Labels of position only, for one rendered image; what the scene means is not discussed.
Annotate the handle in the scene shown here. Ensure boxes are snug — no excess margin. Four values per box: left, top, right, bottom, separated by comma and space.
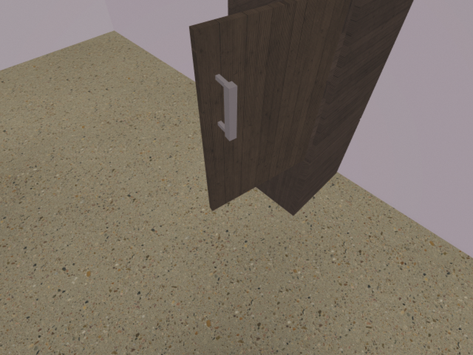
215, 74, 237, 141

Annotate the cupboard door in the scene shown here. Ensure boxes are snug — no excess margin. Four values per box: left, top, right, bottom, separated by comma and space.
189, 0, 350, 211

